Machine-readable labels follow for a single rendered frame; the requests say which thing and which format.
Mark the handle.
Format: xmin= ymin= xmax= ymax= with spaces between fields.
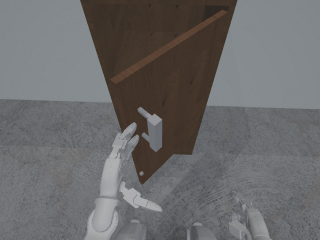
xmin=137 ymin=107 xmax=163 ymax=152

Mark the left robot thigh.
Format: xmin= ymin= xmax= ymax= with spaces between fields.
xmin=114 ymin=222 xmax=147 ymax=240

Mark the robot left forearm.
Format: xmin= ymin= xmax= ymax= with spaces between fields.
xmin=83 ymin=196 xmax=122 ymax=240

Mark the cupboard door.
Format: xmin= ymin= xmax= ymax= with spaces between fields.
xmin=110 ymin=10 xmax=228 ymax=185

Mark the robot right hand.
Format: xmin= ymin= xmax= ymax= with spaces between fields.
xmin=228 ymin=191 xmax=270 ymax=240

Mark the right robot shin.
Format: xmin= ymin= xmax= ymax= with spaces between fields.
xmin=192 ymin=222 xmax=202 ymax=226

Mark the robot left hand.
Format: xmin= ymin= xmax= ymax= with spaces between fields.
xmin=99 ymin=122 xmax=163 ymax=213

